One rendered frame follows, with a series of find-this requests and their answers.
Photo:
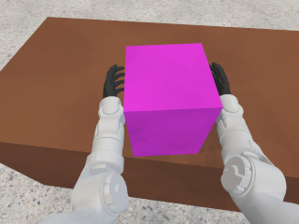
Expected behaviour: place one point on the left robot forearm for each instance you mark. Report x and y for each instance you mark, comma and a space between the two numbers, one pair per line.
108, 140

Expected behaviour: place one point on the right robot upper arm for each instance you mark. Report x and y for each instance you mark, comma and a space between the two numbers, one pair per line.
258, 190

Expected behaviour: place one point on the right robot forearm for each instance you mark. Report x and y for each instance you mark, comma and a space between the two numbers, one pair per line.
234, 134

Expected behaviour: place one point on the pedestal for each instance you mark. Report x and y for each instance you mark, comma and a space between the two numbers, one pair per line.
51, 89

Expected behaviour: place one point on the left robot hand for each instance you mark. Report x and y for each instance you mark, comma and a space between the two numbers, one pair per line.
110, 84

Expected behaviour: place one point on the carton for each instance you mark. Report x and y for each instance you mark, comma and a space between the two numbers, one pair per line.
170, 101

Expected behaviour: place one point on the left robot upper arm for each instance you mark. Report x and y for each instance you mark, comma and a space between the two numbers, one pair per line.
96, 199

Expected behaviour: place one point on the right robot hand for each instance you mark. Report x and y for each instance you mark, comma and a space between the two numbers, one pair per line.
220, 79

